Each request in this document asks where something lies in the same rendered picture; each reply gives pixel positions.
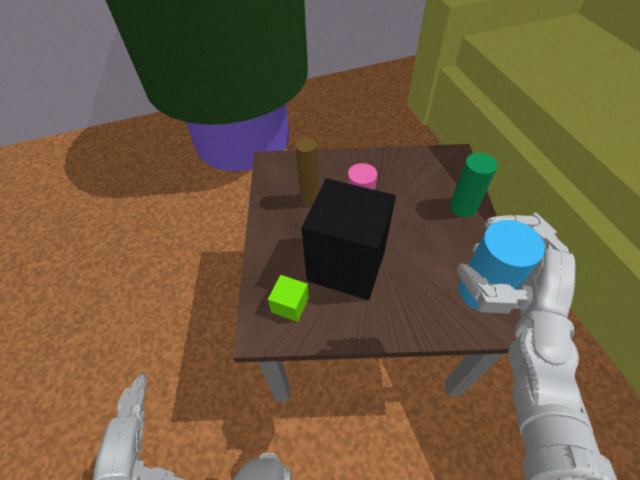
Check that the right robot arm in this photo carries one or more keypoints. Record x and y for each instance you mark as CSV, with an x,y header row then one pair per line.
x,y
557,434

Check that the right robot hand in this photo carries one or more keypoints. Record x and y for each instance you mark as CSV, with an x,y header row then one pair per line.
x,y
549,286

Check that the coffee table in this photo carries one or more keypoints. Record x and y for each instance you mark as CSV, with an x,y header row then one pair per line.
x,y
415,308

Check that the potted plant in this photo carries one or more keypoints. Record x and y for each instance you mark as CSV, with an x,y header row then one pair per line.
x,y
225,67

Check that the left robot hand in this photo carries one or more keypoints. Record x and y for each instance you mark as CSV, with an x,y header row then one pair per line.
x,y
118,453

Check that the sofa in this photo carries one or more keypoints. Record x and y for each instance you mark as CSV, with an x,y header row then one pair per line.
x,y
551,90

